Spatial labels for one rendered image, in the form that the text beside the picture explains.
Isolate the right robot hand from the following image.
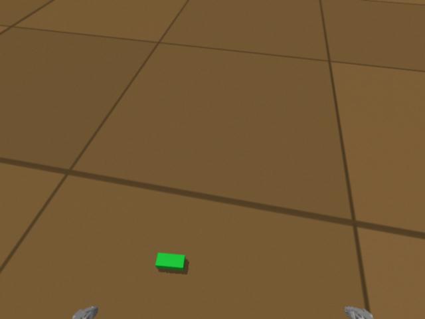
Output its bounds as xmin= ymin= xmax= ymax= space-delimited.
xmin=345 ymin=306 xmax=373 ymax=319

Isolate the left robot hand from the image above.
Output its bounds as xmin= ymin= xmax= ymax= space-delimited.
xmin=72 ymin=306 xmax=98 ymax=319

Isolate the small box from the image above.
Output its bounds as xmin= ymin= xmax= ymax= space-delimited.
xmin=155 ymin=253 xmax=186 ymax=270

